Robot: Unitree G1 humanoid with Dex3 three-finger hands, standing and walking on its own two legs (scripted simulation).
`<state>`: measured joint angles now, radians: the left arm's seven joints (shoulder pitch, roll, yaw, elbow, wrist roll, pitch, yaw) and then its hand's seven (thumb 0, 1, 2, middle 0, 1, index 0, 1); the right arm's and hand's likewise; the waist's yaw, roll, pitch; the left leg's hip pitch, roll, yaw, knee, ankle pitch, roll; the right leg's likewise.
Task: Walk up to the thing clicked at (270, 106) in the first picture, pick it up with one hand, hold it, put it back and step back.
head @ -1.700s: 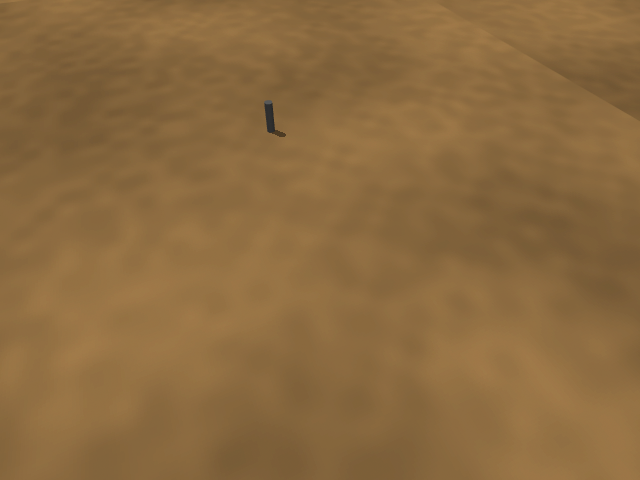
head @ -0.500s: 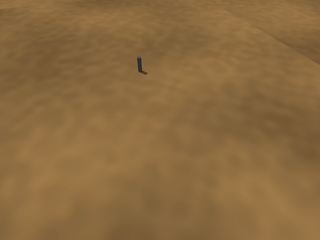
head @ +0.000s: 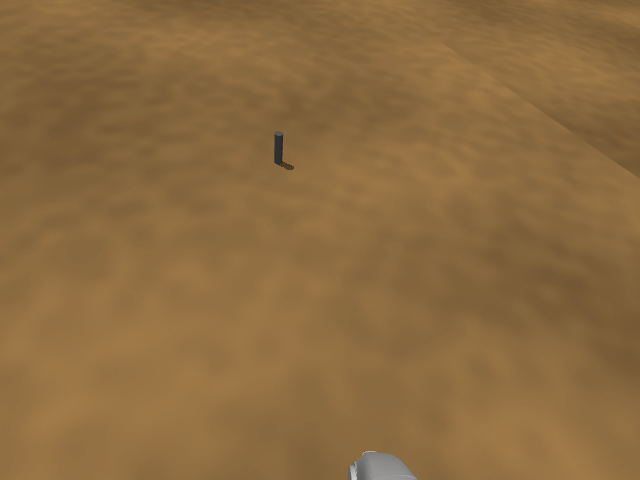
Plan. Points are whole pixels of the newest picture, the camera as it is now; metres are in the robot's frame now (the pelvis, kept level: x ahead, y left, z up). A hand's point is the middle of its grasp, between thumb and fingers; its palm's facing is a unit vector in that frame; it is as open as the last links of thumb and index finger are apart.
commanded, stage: walk up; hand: left
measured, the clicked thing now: (278, 148) +1.74 +0.12 -0.69
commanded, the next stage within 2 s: none
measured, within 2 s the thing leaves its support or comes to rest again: neither
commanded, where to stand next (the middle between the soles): +1.39 -0.09 m, yaw +1 degrees
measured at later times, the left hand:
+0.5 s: hand (198, 297) +0.44 +0.21 -0.14, palm faces -0.03 -0.95 -0.31, open 7.3 cm
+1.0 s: hand (190, 224) +0.65 +0.27 -0.16, palm faces -0.08 -0.95 -0.31, open 7.4 cm
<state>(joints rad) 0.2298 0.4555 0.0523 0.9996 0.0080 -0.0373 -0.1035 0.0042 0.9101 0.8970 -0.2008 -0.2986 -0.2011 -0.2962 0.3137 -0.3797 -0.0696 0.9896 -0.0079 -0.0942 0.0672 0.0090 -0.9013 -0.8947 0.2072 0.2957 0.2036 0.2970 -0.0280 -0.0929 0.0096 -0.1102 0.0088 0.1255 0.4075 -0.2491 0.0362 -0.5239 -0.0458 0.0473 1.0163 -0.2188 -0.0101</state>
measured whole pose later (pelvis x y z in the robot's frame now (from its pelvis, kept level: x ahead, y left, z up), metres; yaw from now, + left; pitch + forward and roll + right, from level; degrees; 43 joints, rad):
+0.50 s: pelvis +0.31 -0.03 -0.01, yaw -1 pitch -2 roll +1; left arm 0.15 0.35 0.05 0.86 0.00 -0.07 -0.06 0.00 0.91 0.90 -0.21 -0.30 -0.21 -0.30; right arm 0.31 -0.40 -0.04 0.91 0.01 -0.07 0.04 0.01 -0.90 -0.89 0.21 0.30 0.20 0.30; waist 0.00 -0.01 0.08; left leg -0.38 0.04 -0.04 1.18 -0.35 0.04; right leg -0.24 0.00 -0.10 0.51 -0.24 -0.06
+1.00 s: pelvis +0.59 +0.00 -0.01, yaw -1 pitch -2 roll +0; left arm 0.30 0.44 0.04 0.89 0.00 -0.05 -0.07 0.00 0.91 0.90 -0.20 -0.30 -0.20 -0.30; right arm 0.27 -0.37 -0.04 0.85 0.00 -0.10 0.05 0.01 -0.90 -0.89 0.21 0.30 0.20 0.30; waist 0.00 -0.07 0.08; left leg -0.22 0.05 0.13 0.50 -0.24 0.02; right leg -0.49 -0.06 0.03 1.04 -0.34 -0.02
